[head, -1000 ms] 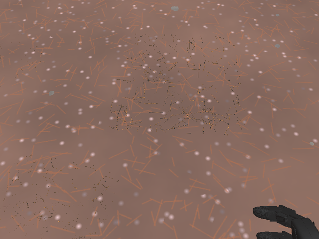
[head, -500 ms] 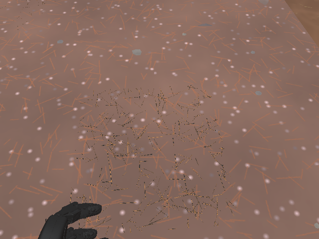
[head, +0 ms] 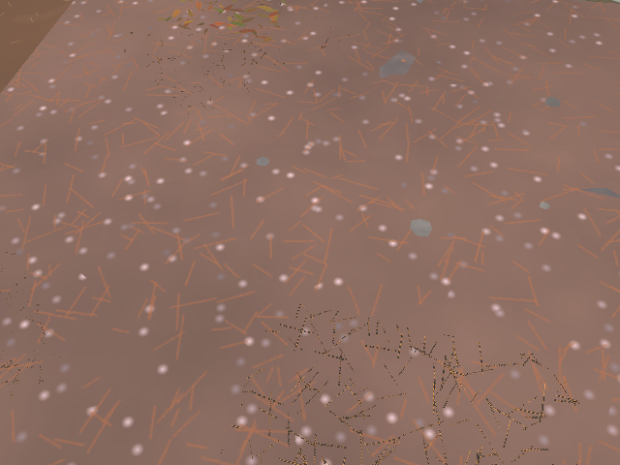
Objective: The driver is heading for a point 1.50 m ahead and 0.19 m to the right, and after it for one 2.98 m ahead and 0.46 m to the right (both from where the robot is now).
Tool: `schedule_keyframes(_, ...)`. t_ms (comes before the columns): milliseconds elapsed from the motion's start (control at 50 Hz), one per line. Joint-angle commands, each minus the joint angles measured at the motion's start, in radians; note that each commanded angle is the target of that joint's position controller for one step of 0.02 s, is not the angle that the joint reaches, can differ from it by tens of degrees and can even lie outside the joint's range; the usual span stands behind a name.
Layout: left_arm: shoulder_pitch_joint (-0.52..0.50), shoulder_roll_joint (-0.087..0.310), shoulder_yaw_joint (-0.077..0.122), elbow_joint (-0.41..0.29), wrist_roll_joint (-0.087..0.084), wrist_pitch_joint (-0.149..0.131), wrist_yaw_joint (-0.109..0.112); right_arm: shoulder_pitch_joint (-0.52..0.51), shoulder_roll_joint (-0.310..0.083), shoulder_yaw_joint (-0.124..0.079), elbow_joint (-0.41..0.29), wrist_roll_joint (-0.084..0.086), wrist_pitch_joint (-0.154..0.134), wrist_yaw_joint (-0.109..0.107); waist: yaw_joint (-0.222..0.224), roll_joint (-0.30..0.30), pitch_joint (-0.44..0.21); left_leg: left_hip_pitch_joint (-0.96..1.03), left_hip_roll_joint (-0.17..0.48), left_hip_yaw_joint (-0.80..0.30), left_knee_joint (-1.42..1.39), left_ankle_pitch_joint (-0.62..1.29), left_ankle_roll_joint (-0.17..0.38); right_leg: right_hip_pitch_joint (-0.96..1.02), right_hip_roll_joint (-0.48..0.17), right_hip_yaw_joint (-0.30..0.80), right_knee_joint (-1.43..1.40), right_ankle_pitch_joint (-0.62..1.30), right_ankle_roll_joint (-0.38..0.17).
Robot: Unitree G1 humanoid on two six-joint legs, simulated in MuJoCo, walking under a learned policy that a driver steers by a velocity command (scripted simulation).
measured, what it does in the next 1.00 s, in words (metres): walks ahead, turning right: right foot, then left foot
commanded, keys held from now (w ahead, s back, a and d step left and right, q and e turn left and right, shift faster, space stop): shift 0.30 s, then e+shift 0.52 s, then shift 0.18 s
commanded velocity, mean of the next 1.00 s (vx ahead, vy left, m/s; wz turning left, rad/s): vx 0.09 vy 0.00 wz -0.27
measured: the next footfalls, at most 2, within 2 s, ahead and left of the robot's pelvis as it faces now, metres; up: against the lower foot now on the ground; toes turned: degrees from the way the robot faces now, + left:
right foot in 0.44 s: +0.30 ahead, -0.18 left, +0.00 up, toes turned +6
left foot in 0.80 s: +0.29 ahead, +0.04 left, +0.00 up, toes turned -20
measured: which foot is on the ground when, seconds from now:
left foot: down 0.00-0.48, up 0.50-0.78, down 0.80-1.00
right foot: up 0.00-0.42, down 0.44-0.80, up 0.82-1.00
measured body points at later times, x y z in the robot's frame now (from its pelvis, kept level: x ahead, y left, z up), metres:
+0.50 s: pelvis +0.19 -0.07 +0.02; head +0.22 -0.07 +0.47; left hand +0.31 +0.20 -0.08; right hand +0.37 -0.32 -0.08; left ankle +0.15 +0.02 -0.69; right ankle +0.26 -0.19 -0.70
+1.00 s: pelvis +0.21 -0.05 +0.04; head +0.24 -0.03 +0.49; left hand +0.46 +0.18 -0.06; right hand +0.24 -0.35 -0.04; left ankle +0.25 +0.06 -0.70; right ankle +0.15 -0.19 -0.61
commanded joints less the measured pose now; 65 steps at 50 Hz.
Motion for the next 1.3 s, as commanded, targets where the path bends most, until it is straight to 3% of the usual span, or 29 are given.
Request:
schedule_keyframes(20, 0.066, 0.121, 0.011, -0.195, -0.037, -0.046, -0.038, 0.173, -0.212, -0.062, -0.068, -0.058, 0.005, -0.019, -0.036, -0.005, -0.523, 0.844, 0.463, -0.712, -0.133, 0.78, 0.323, -0.58, 0.015, 0.303, 0.529, -0.127, -0.024)
schedule_keyframes(40, 0.007, 0.166, 0.025, -0.197, -0.033, -0.03, -0.029, 0.084, -0.169, -0.055, -0.096, -0.004, 0.003, -0.019, 0.0, -0.171, -0.392, 0.665, 0.411, -0.668, -0.206, 0.468, 0.274, -0.612, -0.05, 0.266, 0.409, -0.057, -0.036)
schedule_keyframes(60, -0.017, 0.177, 0.036, -0.184, -0.019, -0.006, -0.018, 0.026, -0.131, -0.038, -0.103, 0.027, 0.006, -0.022, 0.038, -0.241, -0.265, 0.455, 0.37, -0.607, -0.253, 0.369, 0.22, -0.558, -0.087, 0.243, 0.338, -0.012, -0.026)
schedule_keyframes(100, -0.028, 0.175, 0.045, -0.196, -0.007, 0.041, 0.0, 0.022, -0.125, -0.031, -0.094, 0.023, 0.006, -0.021, 0.066, -0.182, -0.135, 0.173, 0.299, -0.48, -0.275, 0.458, 0.167, -0.443, -0.132, 0.22, 0.178, 0.005, -0.005)
schedule_keyframes(160, -0.08, 0.114, 0.033, -0.236, 0.006, 0.043, 0.019, 0.108, -0.14, -0.038, -0.057, 0.009, 0.006, -0.04, 0.033, -0.071, -0.19, 0.185, 0.211, -0.317, -0.23, 0.725, 0.117, -0.425, -0.119, 0.178, -0.028, 0.118, 0.011)
schedule_keyframes(240, -0.168, 0.091, 0.022, -0.261, 0.0, 0.055, 0.022, 0.113, -0.121, -0.035, -0.058, 0.023, 0.051, -0.068, -0.005, 0.004, -0.275, 0.326, 0.189, -0.262, -0.17, 0.663, 0.036, -0.457, -0.114, 0.179, -0.249, 0.286, 0.023)
schedule_keyframes(340, -0.216, 0.092, 0.02, -0.262, -0.01, 0.051, -0.008, 0.096, -0.057, -0.01, -0.052, -0.008, 0.068, -0.069, -0.034, 0.057, -0.241, 0.324, 0.238, -0.276, -0.163, 0.433, 0.021, -0.349, -0.116, 0.179, -0.477, 0.345, -0.002)
schedule_keyframes(420, -0.236, 0.156, 0.045, -0.299, -0.017, 0.034, -0.04, 0.111, -0.139, -0.036, -0.04, 0.009, 0.068, -0.075, -0.031, 0.077, -0.161, 0.382, 0.294, -0.309, -0.093, 0.387, 0.007, -0.342, -0.068, 0.125, -0.648, 0.329, -0.088)
schedule_keyframes(440, -0.225, 0.175, 0.052, -0.306, -0.01, 0.032, -0.047, 0.141, -0.139, -0.039, -0.036, 0.012, 0.067, -0.083, -0.032, 0.042, -0.163, 0.379, 0.269, -0.293, -0.049, 0.331, -0.026, -0.296, -0.087, 0.167, -0.696, 0.51, -0.12)
schedule_keyframes(480, -0.138, 0.258, 0.087, -0.301, 0.003, 0.035, -0.048, 0.151, -0.116, -0.042, -0.072, -0.007, 0.051, -0.095, -0.043, -0.236, -0.233, 0.176, 0.043, -0.102, 0.232, 0.01, -0.16, -0.094, -0.257, 0.461, -0.706, 1.006, -0.299)
schedule_keyframes(500, -0.024, 0.238, 0.087, -0.284, 0.006, 0.046, -0.04, 0.048, -0.111, -0.038, -0.104, -0.014, 0.05, -0.092, 0.045, -0.337, -0.251, -0.044, -0.047, -0.095, 0.429, -0.446, -0.211, 0.063, -0.376, 0.675, -0.795, 1.095, -0.422)
schedule_keyframes(520, 0.019, 0.226, 0.084, -0.282, 0.01, 0.048, -0.034, 0.04, -0.11, -0.038, -0.116, -0.001, 0.056, -0.083, 0.057, -0.286, -0.31, -0.128, -0.026, -0.19, 0.59, -0.58, -0.22, 0.145, -0.392, 0.735, -0.807, 0.974, -0.429)
schedule_keyframes(580, -0.142, 0.218, 0.092, -0.341, -0.021, 0.074, -0.014, 0.023, -0.083, -0.035, -0.111, 0.009, 0.087, -0.082, -0.011, -0.12, -0.225, -0.135, 0.037, -0.223, 0.546, -0.409, -0.24, -0.005, -0.256, 0.574, -0.815, 0.709, -0.297)
schedule_keyframes(660, -0.157, 0.223, 0.109, -0.362, -0.019, 0.124, 0.002, -0.004, -0.043, -0.028, -0.111, 0.024, 0.079, -0.074, -0.017, -0.207, -0.235, 0.021, -0.008, -0.181, 0.218, -0.317, -0.26, -0.084, -0.156, 0.551, -0.84, 0.535, -0.255)
schedule_keyframes(780, -0.191, 0.235, 0.125, -0.394, -0.038, 0.141, 0.009, 0.09, -0.104, -0.059, -0.068, 0.034, 0.055, -0.059, -0.047, -0.256, -0.231, 0.296, 0.016, -0.186, -0.19, -0.128, -0.221, -0.19, -0.106, 0.645, -0.836, 0.272, -0.195)
schedule_keyframes(800, -0.176, 0.202, 0.114, -0.398, -0.037, 0.143, 0.008, 0.127, -0.148, -0.076, -0.057, 0.027, 0.057, -0.063, -0.046, -0.203, -0.243, 0.431, 0.127, -0.248, -0.254, -0.106, -0.181, -0.301, -0.059, 0.606, -0.762, 0.119, -0.154)
schedule_keyframes(820, -0.15, 0.134, 0.096, -0.415, -0.033, 0.143, 0.002, 0.11, -0.236, -0.093, -0.068, -0.006, 0.067, -0.067, -0.002, 0.081, -0.228, 0.523, 0.374, -0.518, -0.31, -0.129, -0.052, -0.52, 0.082, 0.42, -0.519, -0.124, -0.106)
schedule_keyframes(840, -0.131, 0.188, 0.11, -0.423, -0.022, 0.12, -0.009, 0.063, -0.219, -0.09, -0.09, -0.052, 0.062, -0.063, 0.019, 0.227, -0.199, 0.415, 0.52, -0.705, -0.36, -0.058, 0.058, -0.581, 0.069, 0.346, -0.271, -0.149, -0.063)
schedule_keyframes(860, -0.111, 0.258, 0.129, -0.391, -0.016, 0.115, -0.015, -0.012, -0.156, -0.073, -0.124, -0.046, 0.055, -0.07, 0.043, 0.144, -0.171, 0.363, 0.492, -0.613, -0.347, -0.026, 0.064, -0.557, 0.015, 0.321, -0.12, -0.078, -0.043)
schedule_keyframes(900, -0.075, 0.238, 0.125, -0.333, -0.009, 0.128, -0.01, -0.073, -0.097, -0.055, -0.139, -0.007, 0.059, -0.082, 0.051, 0.033, -0.137, 0.316, 0.352, -0.414, -0.3, -0.025, -0.01, -0.523, 0.01, 0.285, -0.001, 0.039, -0.022)
schedule_keyframes(1060, -0.213, 0.114, 0.051, -0.392, -0.01, 0.119, -0.024, 0.069, -0.157, -0.059, -0.091, 0.007, 0.082, -0.086, -0.039, 0.13, -0.158, 0.42, 0.331, -0.26, -0.246, 0.242, 0.038, -0.409, -0.045, 0.174, -0.311, 0.034, 0.02)
schedule_keyframes(1140, -0.153, 0.088, 0.047, -0.343, -0.006, 0.114, -0.029, 0.088, -0.119, -0.037, -0.065, 0.03, 0.084, -0.064, -0.008, 0.14, -0.141, 0.304, 0.289, -0.267, -0.198, 0.232, 0.005, -0.099, -0.016, 0.108, -0.768, 0.208, -0.018)
schedule_keyframes(1160, -0.138, 0.116, 0.058, -0.335, -0.006, 0.113, -0.027, 0.115, -0.134, -0.04, -0.057, 0.045, 0.08, -0.06, 0.0, 0.131, -0.117, 0.261, 0.271, -0.283, -0.182, 0.212, -0.03, -0.018, -0.005, 0.109, -0.887, 0.323, -0.044)
schedule_keyframes(1180, -0.108, 0.18, 0.074, -0.343, -0.003, 0.114, -0.015, 0.14, -0.148, -0.043, -0.059, 0.039, 0.069, -0.054, -0.001, 0.095, -0.149, 0.185, 0.253, -0.3, -0.156, 0.106, -0.091, 0.106, -0.087, 0.182, -0.857, 0.412, -0.074)
schedule_keyframes(1200, -0.058, 0.259, 0.091, -0.356, 0.016, 0.124, 0.001, 0.133, -0.096, -0.029, -0.087, 0.01, 0.053, -0.041, -0.003, -0.103, -0.218, 0.046, 0.167, -0.235, 0.022, -0.174, -0.159, 0.255, -0.287, 0.333, -0.766, 0.765, -0.143)
schedule_keyframes(1220, -0.068, 0.3, 0.11, -0.324, 0.024, 0.134, -0.004, 0.106, -0.088, -0.03, -0.115, 0.036, 0.042, -0.042, 0.003, -0.344, -0.209, -0.049, 0.093, -0.093, 0.125, -0.441, -0.209, 0.137, -0.427, 0.406, -0.802, 0.743, -0.284)
schedule_keyframes(1240, -0.091, 0.246, 0.099, -0.35, 0.034, 0.123, -0.008, 0.059, -0.162, -0.053, -0.114, 0.043, 0.049, -0.049, 0.05, -0.293, -0.178, -0.069, 0.119, -0.104, 0.344, -0.533, -0.243, 0.082, -0.44, 0.427, -0.847, 0.703, -0.344)
schedule_keyframes(1260, -0.124, 0.201, 0.087, -0.352, 0.036, 0.112, -0.006, 0.065, -0.178, -0.071, -0.106, 0.052, 0.066, -0.056, 0.036, -0.263, -0.151, -0.119, 0.121, -0.116, 0.506, -0.531, -0.256, 0.056, -0.425, 0.391, -0.861, 0.692, -0.338)
schedule_keyframes(1300, -0.246, 0.16, 0.075, -0.367, 0.011, 0.094, -0.005, 0.144, -0.144, -0.078, -0.077, 0.042, 0.117, -0.075, -0.024, -0.235, -0.112, -0.124, 0.149, -0.138, 0.607, -0.43, -0.282, -0.013, -0.37, 0.264, -0.87, 0.652, -0.284)
Over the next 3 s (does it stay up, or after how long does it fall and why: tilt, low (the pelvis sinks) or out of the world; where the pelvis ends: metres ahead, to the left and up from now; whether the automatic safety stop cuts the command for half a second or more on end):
stays up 0.43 -0.13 0.02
